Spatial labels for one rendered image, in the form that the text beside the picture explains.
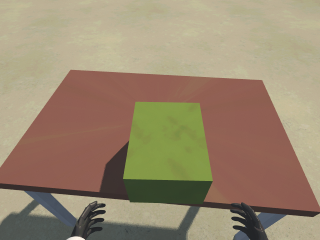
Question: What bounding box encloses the carton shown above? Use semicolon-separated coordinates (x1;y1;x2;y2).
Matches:
123;101;213;204

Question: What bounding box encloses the left robot hand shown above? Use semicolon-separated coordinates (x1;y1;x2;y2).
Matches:
70;201;106;240

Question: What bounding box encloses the right robot hand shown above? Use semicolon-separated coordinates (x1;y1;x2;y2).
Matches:
230;202;268;240

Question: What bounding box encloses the table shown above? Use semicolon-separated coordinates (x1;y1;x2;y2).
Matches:
0;70;320;240

